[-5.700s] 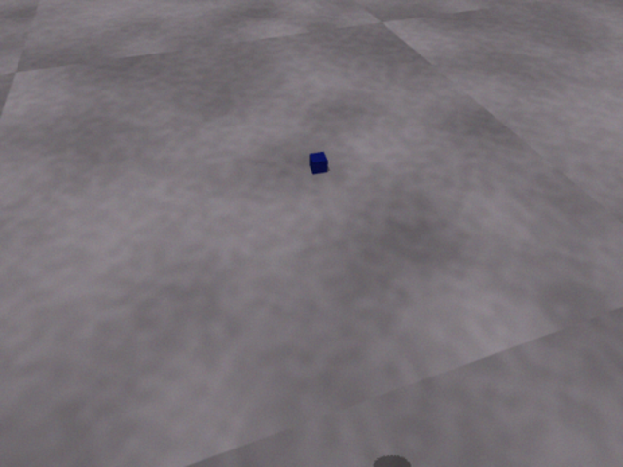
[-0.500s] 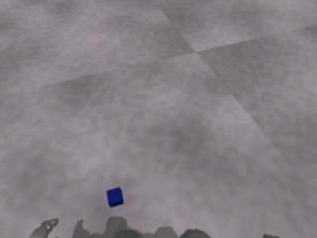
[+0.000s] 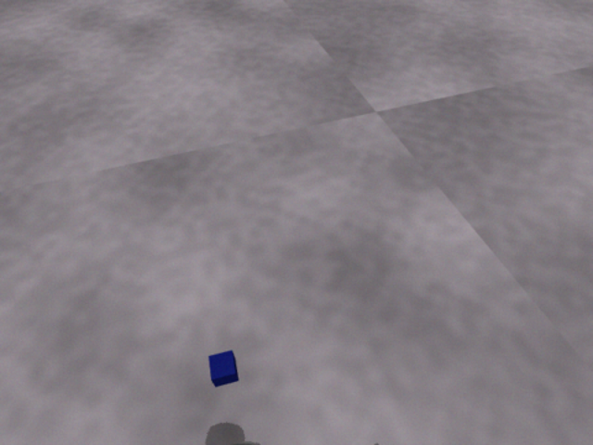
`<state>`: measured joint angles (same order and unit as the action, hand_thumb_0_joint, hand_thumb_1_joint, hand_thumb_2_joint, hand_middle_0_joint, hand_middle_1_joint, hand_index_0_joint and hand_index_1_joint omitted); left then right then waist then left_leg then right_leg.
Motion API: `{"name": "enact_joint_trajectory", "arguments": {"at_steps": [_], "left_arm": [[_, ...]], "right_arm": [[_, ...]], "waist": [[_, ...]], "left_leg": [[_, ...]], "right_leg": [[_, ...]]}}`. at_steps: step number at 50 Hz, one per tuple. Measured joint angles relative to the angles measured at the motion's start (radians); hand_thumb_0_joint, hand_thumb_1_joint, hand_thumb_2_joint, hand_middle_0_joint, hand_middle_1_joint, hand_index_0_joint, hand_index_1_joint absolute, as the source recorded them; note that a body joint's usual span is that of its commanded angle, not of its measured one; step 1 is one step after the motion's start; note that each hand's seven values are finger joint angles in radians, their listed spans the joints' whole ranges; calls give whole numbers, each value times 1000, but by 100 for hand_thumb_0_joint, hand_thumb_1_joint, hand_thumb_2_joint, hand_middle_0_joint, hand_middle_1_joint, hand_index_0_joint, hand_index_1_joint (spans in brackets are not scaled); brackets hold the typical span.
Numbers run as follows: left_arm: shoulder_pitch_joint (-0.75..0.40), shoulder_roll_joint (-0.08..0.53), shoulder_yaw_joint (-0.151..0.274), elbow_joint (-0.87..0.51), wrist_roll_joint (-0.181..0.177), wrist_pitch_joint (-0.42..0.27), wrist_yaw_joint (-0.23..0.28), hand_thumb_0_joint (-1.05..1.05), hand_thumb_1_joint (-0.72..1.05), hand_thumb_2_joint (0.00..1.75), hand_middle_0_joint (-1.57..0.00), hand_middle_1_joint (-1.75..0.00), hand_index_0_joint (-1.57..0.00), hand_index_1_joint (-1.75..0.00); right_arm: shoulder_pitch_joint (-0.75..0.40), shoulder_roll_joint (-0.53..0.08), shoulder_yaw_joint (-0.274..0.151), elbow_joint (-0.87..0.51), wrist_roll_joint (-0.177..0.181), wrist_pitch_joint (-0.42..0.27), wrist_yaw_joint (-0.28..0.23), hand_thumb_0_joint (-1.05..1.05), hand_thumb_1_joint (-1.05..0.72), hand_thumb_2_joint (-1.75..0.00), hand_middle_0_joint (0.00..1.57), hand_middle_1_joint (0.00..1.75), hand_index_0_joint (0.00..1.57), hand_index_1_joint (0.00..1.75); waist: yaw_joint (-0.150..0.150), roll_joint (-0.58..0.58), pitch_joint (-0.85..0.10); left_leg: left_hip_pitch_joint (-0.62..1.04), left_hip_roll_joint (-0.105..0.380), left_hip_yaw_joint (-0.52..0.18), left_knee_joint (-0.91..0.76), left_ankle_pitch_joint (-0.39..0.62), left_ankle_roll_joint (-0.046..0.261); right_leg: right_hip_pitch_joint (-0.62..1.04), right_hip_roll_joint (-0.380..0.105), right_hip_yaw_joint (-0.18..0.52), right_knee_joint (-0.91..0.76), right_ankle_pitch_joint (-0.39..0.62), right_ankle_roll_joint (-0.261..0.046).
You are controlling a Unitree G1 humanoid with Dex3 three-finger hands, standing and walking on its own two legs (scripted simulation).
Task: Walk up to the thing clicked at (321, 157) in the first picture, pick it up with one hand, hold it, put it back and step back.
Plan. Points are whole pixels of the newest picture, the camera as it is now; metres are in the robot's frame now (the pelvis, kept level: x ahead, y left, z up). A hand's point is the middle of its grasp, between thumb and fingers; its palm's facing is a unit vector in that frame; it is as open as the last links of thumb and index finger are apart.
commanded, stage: walk up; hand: left
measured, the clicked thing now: (223, 368) +0.46 +0.24 -0.72
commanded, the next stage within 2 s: none
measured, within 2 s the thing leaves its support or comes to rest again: neither
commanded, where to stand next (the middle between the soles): +0.08 -0.03 m, yaw +1 degrees
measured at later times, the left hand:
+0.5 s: hand out of the picture +0.10 +0.26 -0.14, palm faces +0.01 -0.93 -0.36, open 7.4 cm
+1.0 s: hand out of the picture +0.13 +0.26 -0.14, palm faces -0.01 -0.94 -0.35, open 7.4 cm
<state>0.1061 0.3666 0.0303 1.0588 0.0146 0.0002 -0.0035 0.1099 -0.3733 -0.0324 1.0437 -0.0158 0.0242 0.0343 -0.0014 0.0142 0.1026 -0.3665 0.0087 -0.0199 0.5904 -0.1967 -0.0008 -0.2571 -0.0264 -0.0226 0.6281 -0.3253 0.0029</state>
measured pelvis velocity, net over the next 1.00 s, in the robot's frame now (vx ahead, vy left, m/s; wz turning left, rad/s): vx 0.03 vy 0.00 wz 0.01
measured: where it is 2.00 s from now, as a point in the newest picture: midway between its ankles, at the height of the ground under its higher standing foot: outside the picture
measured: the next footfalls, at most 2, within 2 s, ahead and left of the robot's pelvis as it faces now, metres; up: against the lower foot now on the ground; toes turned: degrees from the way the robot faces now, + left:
left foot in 1.60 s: +0.00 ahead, +0.16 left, +0.00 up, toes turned +1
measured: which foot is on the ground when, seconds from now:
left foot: down 0.00-1.00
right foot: down 0.00-1.00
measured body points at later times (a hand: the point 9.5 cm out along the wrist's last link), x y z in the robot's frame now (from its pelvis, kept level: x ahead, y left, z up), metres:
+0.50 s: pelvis +0.03 -0.01 +0.01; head +0.05 -0.01 +0.46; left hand +0.10 +0.30 -0.12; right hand +0.14 -0.31 -0.12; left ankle +0.09 +0.12 -0.72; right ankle +0.02 -0.13 -0.72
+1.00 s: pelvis +0.03 +0.00 +0.02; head +0.06 +0.01 +0.46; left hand +0.13 +0.31 -0.11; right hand +0.12 -0.30 -0.12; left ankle +0.09 +0.12 -0.73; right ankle +0.02 -0.13 -0.72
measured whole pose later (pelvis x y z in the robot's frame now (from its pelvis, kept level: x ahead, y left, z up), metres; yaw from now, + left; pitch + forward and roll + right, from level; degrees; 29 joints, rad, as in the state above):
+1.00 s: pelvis +0.03 +0.00 +0.02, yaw +1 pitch -1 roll -1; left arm 0.06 0.37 0.03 1.10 0.01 0.00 -0.01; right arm 0.07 -0.35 -0.02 1.11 -0.01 0.02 0.03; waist -0.01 0.00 0.08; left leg -0.28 0.01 -0.04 0.42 -0.12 -0.01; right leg -0.15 -0.02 -0.04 0.42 -0.25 0.02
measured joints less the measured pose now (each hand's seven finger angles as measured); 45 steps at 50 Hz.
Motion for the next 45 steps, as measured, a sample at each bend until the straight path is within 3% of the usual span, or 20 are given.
{"name": "enact_joint_trajectory", "arguments": {"at_steps": [11, 29, 45], "left_arm": [[-5, 7, 7, 26, -10, -8, -4, 1, 90, 90, -20, -30, -21, -30], [-28, -13, -4, 47, -9, -14, 4, 1, 90, 90, -20, -30, -21, -30], [-57, -2, -4, 35, -6, -5, -2, 1, 90, 90, -20, -30, -21, -30]], "right_arm": [[16, 33, 13, 41, -2, -6, -2, 0, -91, -90, 20, 30, 21, 30], [-78, 8, 3, 35, 18, -11, -13, 0, -91, -90, 20, 30, 21, 30], [-55, 22, 10, 59, 12, -7, -9, 0, -91, -90, 20, 30, 21, 30]], "waist": [[-2, -10, -24], [11, 13, -16], [-7, -8, -21]], "left_leg": [[22, 4, -12, -80, 56, -4], [71, 6, -20, -116, 49, -17], [94, 1, -14, -160, 69, -10]], "right_leg": [[36, 9, -7, -107, 50, 6], [89, 12, -15, -146, 43, 6], [113, 5, -11, -196, 69, 14]]}}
